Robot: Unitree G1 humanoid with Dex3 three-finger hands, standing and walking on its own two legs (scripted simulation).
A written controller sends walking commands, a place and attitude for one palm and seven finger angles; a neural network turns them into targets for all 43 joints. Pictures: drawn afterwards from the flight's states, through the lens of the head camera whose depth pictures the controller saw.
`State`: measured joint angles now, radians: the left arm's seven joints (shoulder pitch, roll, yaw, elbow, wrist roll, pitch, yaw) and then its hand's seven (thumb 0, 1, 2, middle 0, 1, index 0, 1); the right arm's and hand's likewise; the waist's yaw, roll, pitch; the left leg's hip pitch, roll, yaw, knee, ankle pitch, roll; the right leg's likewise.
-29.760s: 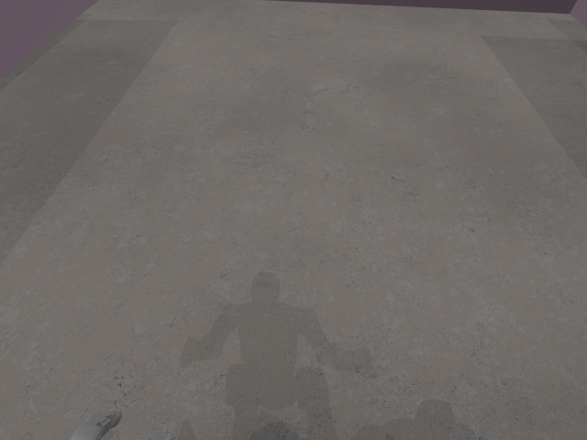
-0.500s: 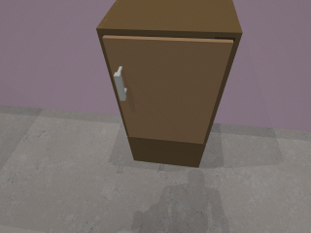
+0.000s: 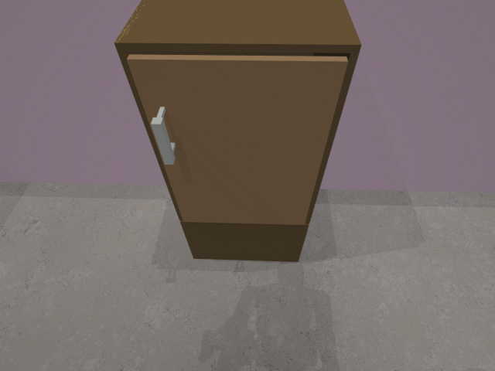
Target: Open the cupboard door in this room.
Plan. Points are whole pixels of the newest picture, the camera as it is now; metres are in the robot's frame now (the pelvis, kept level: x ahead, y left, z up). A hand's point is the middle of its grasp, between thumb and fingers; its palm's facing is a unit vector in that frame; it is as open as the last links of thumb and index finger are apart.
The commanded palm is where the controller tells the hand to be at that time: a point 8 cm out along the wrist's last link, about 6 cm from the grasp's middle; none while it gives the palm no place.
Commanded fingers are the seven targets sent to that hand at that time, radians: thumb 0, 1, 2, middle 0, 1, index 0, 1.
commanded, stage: come to a stop and stand still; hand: left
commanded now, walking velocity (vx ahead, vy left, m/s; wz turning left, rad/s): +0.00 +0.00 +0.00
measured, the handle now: (165, 136) +0.58 +0.21 +0.01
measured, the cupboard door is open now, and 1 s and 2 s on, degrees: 0 0 0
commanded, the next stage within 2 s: look again from close up in 0.48 s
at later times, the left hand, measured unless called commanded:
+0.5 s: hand out of the picture +0.03 +0.16 -0.17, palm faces +0.06 -0.98 -0.20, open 7.3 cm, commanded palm none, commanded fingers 0.00 0.90 0.90 -0.20 -0.30 -0.20 -0.30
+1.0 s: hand out of the picture +0.02 +0.20 -0.17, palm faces +0.02 -0.98 -0.21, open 7.4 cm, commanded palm none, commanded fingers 0.00 0.90 0.90 -0.20 -0.30 -0.20 -0.30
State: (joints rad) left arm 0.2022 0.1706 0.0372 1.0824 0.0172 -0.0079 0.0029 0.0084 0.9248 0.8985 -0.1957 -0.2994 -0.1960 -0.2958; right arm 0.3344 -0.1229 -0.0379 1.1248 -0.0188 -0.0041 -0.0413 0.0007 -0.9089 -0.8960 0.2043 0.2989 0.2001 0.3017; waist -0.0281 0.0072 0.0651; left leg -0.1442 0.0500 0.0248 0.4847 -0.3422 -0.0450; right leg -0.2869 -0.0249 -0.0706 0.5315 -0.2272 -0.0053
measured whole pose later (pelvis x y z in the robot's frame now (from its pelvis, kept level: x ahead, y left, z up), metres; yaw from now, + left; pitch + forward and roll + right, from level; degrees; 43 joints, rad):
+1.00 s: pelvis +0.01 +0.03 +0.00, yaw +0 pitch -1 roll +1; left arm 0.28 0.16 -0.01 1.09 0.02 -0.01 0.03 0.01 0.91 0.90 -0.20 -0.30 -0.20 -0.30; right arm 0.32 -0.15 0.01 1.07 -0.02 -0.02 -0.03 0.01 -0.93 -0.90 0.20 0.30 0.20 0.30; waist 0.00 0.02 0.02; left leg -0.18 -0.01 0.08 0.47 -0.27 0.03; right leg -0.22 -0.05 -0.07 0.50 -0.26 0.01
